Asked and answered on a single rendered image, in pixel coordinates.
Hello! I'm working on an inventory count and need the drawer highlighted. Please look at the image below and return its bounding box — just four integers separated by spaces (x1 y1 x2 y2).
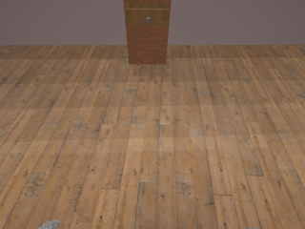
126 3 171 27

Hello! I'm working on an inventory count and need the cabinet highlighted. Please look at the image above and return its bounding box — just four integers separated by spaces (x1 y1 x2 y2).
123 0 172 65

